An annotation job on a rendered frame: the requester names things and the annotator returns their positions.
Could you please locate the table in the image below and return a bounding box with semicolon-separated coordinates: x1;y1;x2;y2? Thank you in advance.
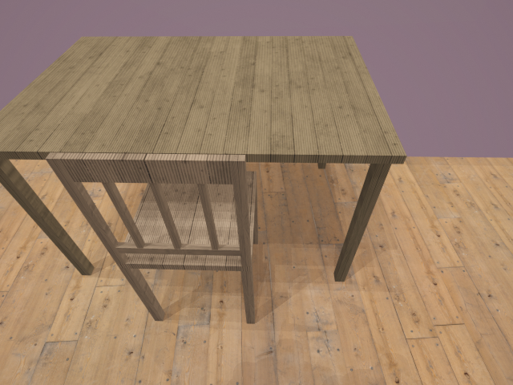
0;36;407;282

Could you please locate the chair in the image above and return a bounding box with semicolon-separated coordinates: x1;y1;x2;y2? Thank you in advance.
46;152;258;324

